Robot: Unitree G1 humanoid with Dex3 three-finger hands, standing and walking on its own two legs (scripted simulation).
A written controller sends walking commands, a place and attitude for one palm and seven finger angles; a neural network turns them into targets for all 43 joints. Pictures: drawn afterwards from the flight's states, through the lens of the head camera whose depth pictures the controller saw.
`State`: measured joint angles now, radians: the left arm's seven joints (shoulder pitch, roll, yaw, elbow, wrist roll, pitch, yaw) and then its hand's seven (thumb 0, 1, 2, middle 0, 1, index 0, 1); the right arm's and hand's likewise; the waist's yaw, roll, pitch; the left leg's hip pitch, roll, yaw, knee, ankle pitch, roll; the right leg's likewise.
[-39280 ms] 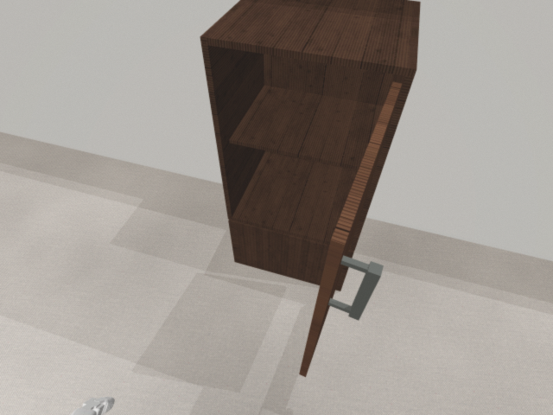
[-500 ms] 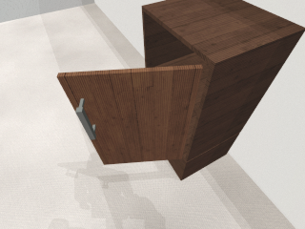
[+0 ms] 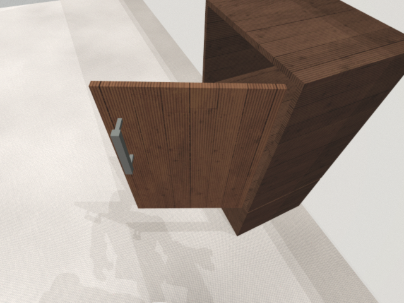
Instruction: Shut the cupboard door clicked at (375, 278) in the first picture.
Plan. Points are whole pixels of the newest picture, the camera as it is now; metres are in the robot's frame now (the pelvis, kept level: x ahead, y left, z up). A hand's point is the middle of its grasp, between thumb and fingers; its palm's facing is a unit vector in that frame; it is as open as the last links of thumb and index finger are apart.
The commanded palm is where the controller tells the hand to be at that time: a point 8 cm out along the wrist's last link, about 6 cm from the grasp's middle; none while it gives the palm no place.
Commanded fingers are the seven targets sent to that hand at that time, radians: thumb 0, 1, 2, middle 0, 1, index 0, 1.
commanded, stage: come to a stop and stand still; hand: left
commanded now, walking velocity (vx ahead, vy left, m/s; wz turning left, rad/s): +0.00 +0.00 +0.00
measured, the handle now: (124, 147) +0.45 +0.24 -0.02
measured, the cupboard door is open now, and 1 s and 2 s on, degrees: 66 66 66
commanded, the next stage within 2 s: look again from close up in 0.24 s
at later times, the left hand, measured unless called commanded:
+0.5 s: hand out of the picture +0.01 +0.17 -0.18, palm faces -0.01 -0.98 -0.21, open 7.3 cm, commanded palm none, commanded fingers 0.00 0.90 0.90 -0.20 -0.30 -0.20 -0.30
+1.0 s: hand out of the picture +0.02 +0.21 -0.17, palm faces +0.07 -0.98 -0.20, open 7.4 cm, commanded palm +0.08 +0.25 -0.07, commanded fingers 0.00 0.90 0.90 -0.24 -0.34 -0.24 -0.34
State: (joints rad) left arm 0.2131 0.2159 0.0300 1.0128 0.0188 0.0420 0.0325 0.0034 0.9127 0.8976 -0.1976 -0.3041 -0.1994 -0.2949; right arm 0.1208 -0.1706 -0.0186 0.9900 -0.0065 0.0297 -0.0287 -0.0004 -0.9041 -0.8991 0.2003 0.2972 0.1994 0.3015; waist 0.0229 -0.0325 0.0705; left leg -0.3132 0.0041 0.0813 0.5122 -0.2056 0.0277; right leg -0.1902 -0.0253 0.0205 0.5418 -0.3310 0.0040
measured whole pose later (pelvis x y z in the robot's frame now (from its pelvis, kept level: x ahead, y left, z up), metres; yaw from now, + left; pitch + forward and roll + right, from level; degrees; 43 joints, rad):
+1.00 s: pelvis -0.02 +0.02 +0.00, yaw +0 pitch -1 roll -1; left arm 0.34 0.18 0.03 0.80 0.00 0.09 0.04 0.01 0.91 0.90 -0.20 -0.30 -0.20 -0.30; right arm 0.18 -0.18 -0.01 0.96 0.00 -0.01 -0.02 0.00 -0.91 -0.90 0.20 0.30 0.20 0.30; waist 0.00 -0.01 0.07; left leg -0.33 0.01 0.08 0.56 -0.21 0.05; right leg -0.18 -0.03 0.03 0.53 -0.33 0.04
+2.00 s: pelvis -0.01 +0.00 -0.10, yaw +2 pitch +17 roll -3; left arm 0.50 0.22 0.13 -0.12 -0.29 -0.42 -0.22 0.02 0.90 0.90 -0.98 -1.15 -0.98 -1.14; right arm 0.22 -0.23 -0.03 0.53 0.03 -0.17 -0.07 0.01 -0.90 -0.90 0.20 0.30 0.20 0.30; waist 0.02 0.03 -0.16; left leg -1.03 0.01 -0.02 1.23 -0.49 0.03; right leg -0.87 0.03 -0.06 1.20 -0.62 -0.01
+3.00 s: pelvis -0.01 +0.00 -0.08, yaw +2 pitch +14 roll -3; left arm 0.38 0.23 0.13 -0.04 -0.28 -0.38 -0.18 0.02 0.90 0.90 -1.30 -1.50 -1.30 -1.50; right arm 0.24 -0.23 0.02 0.50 0.02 -0.13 -0.05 0.01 -0.90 -0.90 0.20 0.30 0.20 0.30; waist 0.01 0.04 -0.15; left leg -0.93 0.01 -0.02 1.14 -0.46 0.02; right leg -0.78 0.03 -0.06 1.11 -0.58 -0.01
